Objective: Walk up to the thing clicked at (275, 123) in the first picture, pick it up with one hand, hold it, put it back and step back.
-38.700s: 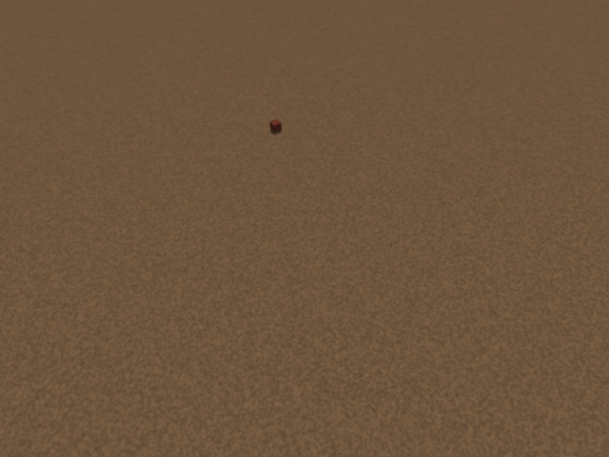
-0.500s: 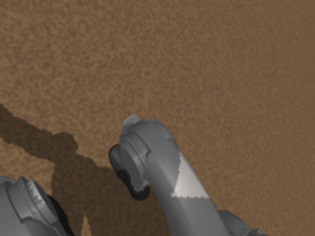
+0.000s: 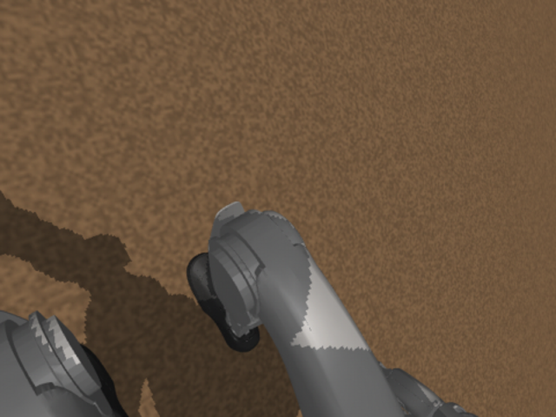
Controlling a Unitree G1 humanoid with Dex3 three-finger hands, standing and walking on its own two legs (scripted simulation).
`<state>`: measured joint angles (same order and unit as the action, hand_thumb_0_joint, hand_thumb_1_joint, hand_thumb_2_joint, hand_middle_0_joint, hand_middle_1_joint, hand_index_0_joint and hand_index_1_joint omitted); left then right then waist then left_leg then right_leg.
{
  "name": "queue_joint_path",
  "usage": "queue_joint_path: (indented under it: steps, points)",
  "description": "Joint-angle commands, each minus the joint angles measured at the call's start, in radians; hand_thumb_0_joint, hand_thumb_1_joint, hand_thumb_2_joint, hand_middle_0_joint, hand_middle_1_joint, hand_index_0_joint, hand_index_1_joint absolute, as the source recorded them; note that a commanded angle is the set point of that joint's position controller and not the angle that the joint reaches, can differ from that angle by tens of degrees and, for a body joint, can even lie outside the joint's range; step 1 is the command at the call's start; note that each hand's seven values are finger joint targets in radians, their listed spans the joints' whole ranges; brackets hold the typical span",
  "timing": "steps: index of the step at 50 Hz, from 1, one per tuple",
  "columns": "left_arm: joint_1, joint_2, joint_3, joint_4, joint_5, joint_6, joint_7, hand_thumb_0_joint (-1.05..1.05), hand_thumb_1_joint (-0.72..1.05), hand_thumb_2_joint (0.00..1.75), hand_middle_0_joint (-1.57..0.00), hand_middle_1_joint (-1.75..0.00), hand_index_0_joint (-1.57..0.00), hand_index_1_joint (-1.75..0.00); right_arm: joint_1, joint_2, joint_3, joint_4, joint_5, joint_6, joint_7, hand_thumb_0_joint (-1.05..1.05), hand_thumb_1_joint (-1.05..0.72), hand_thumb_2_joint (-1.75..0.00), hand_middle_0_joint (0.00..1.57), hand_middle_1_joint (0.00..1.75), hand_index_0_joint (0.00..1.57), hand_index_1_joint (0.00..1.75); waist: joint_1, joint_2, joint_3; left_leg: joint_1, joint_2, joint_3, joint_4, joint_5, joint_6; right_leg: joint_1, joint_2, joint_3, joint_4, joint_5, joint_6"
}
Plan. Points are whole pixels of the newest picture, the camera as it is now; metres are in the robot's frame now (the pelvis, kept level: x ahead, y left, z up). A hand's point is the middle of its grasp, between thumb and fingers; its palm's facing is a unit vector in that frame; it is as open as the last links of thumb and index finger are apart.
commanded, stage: close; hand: left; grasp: from above
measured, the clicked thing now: out of the picture +0.50 +0.27 -0.30
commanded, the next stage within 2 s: settle in 1.14 s
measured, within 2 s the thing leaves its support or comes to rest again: leaves its support in 1.60 s
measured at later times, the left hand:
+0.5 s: hand out of the picture +0.49 +0.27 -0.28, palm faces -0.44 -0.17 -0.88, open 10.7 cm
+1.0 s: hand out of the picture +0.49 +0.27 -0.28, palm faces -0.43 -0.16 -0.89, open 8.6 cm
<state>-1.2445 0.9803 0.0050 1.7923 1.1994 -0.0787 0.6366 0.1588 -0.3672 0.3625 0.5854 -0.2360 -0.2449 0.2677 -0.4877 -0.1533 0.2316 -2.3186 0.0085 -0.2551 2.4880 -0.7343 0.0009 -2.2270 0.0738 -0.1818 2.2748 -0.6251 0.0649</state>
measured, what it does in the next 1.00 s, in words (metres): stands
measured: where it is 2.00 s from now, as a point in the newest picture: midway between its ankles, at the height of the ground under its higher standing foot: (174, 364)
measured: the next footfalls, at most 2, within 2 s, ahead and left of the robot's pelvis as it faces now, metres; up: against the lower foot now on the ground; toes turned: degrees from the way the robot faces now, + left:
none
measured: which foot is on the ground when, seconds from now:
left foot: down 0.00-1.00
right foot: down 0.00-1.00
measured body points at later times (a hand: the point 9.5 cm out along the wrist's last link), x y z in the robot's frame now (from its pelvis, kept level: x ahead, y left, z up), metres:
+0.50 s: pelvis +0.00 +0.00 +0.00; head +0.32 +0.12 +0.30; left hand +0.51 +0.27 -0.23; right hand +0.02 -0.24 -0.04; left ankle +0.06 +0.12 -0.29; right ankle +0.12 -0.12 -0.29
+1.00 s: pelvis +0.00 +0.00 +0.00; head +0.31 +0.12 +0.30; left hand +0.51 +0.27 -0.23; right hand +0.01 -0.24 -0.04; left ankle +0.06 +0.12 -0.29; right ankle +0.12 -0.12 -0.29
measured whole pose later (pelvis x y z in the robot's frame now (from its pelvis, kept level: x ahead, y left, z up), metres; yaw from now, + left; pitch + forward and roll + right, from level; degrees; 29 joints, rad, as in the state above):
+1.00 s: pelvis +0.00 +0.00 +0.00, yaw +0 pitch +31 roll -16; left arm -1.24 1.00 -0.01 1.78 1.16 -0.07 0.64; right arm 0.15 -0.37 0.38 0.57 -0.24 -0.23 0.25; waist -0.49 -0.15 0.24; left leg -2.32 0.01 -0.26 2.48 -0.73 0.01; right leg -2.22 0.08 -0.19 2.26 -0.62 0.07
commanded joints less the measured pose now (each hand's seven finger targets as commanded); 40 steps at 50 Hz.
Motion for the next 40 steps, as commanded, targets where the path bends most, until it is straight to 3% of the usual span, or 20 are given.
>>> queue_joint_path:
  steps: [1,4,6,11,12,14,17,19,23,40]
  points:
    - [-0.268,0.147,-0.002,-0.095,-0.008,0.009,0.053,0.0,-0.23,0.87,-0.27,-0.93,-0.28,-0.92,0.231,-0.338,-0.09,0.041,0.003,0.002,-0.004,0.0,-0.9,-0.9,0.2,0.3,0.2,0.3,-0.086,0.576,-0.649,0.462,0.038,0.075,-0.259,0.244,0.002,0.437,0.031,-0.1,-0.175,0.282,-0.08]
    - [-0.279,0.124,-0.011,-0.105,-0.019,0.019,0.046,0.0,-0.21,0.85,-0.3,-0.91,-0.3,-0.9,0.237,-0.337,-0.088,0.046,-0.001,-0.002,0.001,0.0,-0.9,-0.9,0.2,0.3,0.2,0.3,-0.1,0.596,-0.647,0.486,0.044,0.064,-0.258,0.268,-0.002,0.424,0.028,-0.106,-0.169,0.298,-0.079]
    - [-0.282,0.153,-0.002,-0.128,-0.025,0.02,0.04,0.0,-0.2,0.84,-0.3,-0.9,-0.31,-0.89,0.243,-0.342,-0.09,0.047,0.002,0.002,0.001,0.0,-0.9,-0.9,0.2,0.3,0.2,0.3,-0.094,0.61,-0.672,0.494,0.045,0.067,-0.265,0.285,-0.004,0.467,0.029,-0.099,-0.172,0.314,-0.081]
    - [-0.253,0.135,-0.005,-0.104,-0.024,0.026,0.031,0.0,-0.14,0.8,-0.34,-0.89,-0.35,-0.87,0.249,-0.34,-0.096,0.048,0.006,0.011,0.0,0.0,-0.9,-0.9,0.2,0.3,0.2,0.3,-0.087,0.619,-0.69,0.497,0.043,0.069,-0.263,0.31,-0.005,0.482,0.032,-0.104,-0.167,0.328,-0.084]
    - [-0.242,0.111,-0.02,-0.097,-0.03,0.027,0.024,0.0,-0.12,0.81,-0.35,-0.88,-0.36,-0.86,0.239,-0.329,-0.088,0.043,0.005,0.009,0.003,0.0,-0.9,-0.9,0.2,0.3,0.2,0.3,-0.093,0.588,-0.661,0.471,0.042,0.071,-0.253,0.299,-0.001,0.472,0.033,-0.105,-0.165,0.323,-0.081]
    - [-0.252,0.122,-0.018,-0.109,-0.038,0.021,0.017,0.0,-0.09,0.83,-0.38,-0.88,-0.39,-0.87,0.244,-0.335,-0.083,0.039,0.008,0.006,0.002,0.0,-0.9,-0.9,0.2,0.3,0.2,0.3,-0.096,0.582,-0.647,0.461,0.04,0.07,-0.251,0.295,0.002,0.463,0.032,-0.105,-0.167,0.314,-0.081]
    - [-0.252,0.174,0.001,-0.123,-0.033,0.009,0.018,0.0,-0.06,0.8,-0.4,-0.86,-0.42,-0.84,0.239,-0.343,-0.089,0.04,0.011,0.009,-0.006,0.0,-0.9,-0.9,0.2,0.3,0.2,0.3,-0.074,0.575,-0.658,0.452,0.039,0.077,-0.258,0.256,0.004,0.475,0.035,-0.099,-0.177,0.282,-0.082]
    - [-0.229,0.122,-0.017,-0.096,-0.04,0.01,0.011,0.0,-0.02,0.79,-0.42,-0.86,-0.44,-0.84,0.238,-0.331,-0.077,0.036,0.005,0.007,-0.002,0.0,-0.89,-0.9,0.2,0.3,0.2,0.3,-0.092,0.553,-0.643,0.444,0.04,0.077,-0.245,0.271,0.007,0.474,0.034,-0.103,-0.176,0.298,-0.077]
    - [-0.232,0.153,-0.013,-0.103,-0.042,0.004,0.014,0.0,0.02,0.78,-0.45,-0.86,-0.47,-0.84,0.244,-0.345,-0.08,0.035,0.005,0.009,-0.009,0.0,-0.89,-0.9,0.2,0.3,0.2,0.3,-0.088,0.568,-0.659,0.462,0.042,0.075,-0.26,0.272,0.003,0.497,0.038,-0.102,-0.183,0.298,-0.079]
    - [-0.213,0.132,-0.026,-0.068,-0.041,0.003,0.026,0.0,0.2,0.69,-0.59,-0.76,-0.61,-0.74,0.218,-0.344,-0.076,0.028,0.0,0.017,-0.02,0.0,-0.89,-0.9,0.2,0.3,0.2,0.3,-0.092,0.56,-0.622,0.444,0.045,0.06,-0.275,0.221,-0.001,0.457,0.035,-0.11,-0.184,0.261,-0.081]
